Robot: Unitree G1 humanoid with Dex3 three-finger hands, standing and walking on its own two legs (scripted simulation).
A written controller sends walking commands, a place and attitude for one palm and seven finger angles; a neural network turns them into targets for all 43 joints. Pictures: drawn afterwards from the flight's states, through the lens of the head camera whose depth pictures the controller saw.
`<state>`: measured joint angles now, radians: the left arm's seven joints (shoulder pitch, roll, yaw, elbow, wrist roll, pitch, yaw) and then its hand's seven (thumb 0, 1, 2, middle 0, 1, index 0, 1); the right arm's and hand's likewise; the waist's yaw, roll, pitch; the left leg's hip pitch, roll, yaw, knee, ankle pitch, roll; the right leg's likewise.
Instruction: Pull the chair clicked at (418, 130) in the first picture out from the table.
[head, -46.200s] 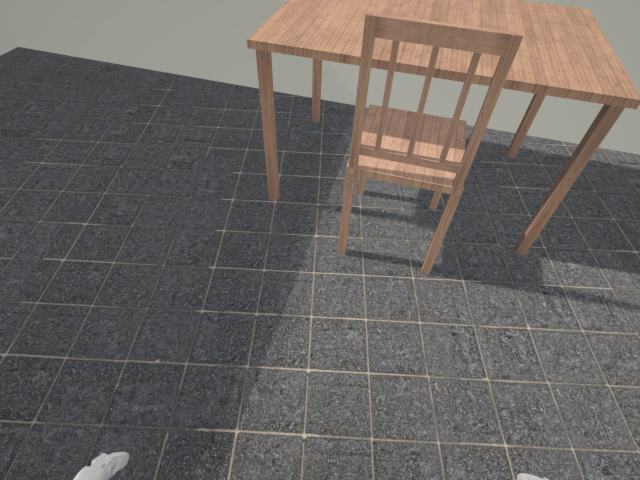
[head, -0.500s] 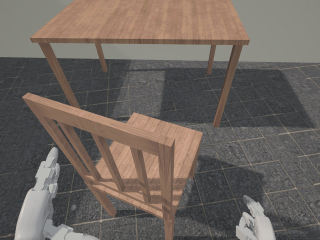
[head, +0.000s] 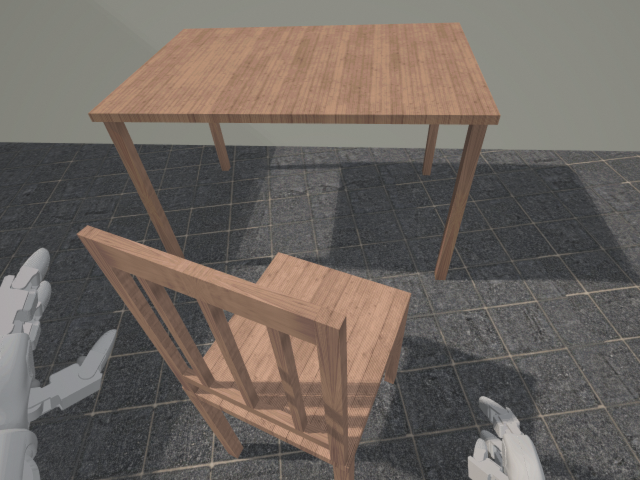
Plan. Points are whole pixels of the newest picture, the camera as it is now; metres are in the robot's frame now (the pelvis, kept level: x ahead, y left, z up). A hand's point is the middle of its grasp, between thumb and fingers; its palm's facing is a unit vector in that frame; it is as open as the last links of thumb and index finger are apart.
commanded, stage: draw the hand back to the body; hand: left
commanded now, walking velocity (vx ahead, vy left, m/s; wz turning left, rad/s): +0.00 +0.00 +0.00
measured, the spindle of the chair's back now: (234, 359) +0.30 +0.18 -0.06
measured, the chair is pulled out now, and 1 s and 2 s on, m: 0.55 0.55 0.55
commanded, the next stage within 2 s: step back with the hand held close in 0.46 s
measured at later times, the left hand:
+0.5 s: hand (66, 335) +0.19 +0.26 +0.17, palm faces +0.46 -0.77 -0.44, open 7.4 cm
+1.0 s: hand (30, 377) +0.15 +0.27 +0.17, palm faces +0.38 -0.75 -0.54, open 7.4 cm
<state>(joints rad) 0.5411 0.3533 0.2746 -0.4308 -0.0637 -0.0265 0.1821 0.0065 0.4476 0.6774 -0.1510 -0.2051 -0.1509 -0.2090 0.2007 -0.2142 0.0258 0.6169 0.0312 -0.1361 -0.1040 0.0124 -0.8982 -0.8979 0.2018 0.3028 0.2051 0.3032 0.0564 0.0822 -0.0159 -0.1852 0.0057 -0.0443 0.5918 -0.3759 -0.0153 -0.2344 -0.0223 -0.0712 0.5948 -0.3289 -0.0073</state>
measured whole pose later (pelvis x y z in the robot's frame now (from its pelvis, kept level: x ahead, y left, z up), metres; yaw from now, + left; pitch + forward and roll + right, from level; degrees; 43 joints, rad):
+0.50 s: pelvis +0.01 +0.00 +0.01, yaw -1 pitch -4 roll +0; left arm 0.50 0.36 0.33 -0.43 -0.07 -0.04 0.16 0.02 0.89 0.89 -0.22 -0.30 -0.22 -0.30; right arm 0.19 -0.23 0.00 0.66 0.03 -0.12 -0.08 0.01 -0.90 -0.90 0.20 0.30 0.20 0.30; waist 0.06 0.08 0.01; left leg -0.08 0.01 -0.03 0.47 -0.33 -0.01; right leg -0.14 -0.01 -0.06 0.48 -0.28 -0.01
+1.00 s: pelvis -0.05 +0.01 +0.01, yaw -2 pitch +0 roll +0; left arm 0.59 0.43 0.40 -0.50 -0.06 -0.11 0.16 0.02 0.89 0.90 -0.22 -0.30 -0.22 -0.30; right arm 0.16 -0.22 -0.01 0.59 0.02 -0.03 -0.10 0.01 -0.90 -0.90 0.20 0.30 0.20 0.30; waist 0.03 0.04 0.05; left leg -0.24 -0.01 -0.01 0.49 -0.25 0.00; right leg -0.29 -0.03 -0.03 0.48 -0.19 0.01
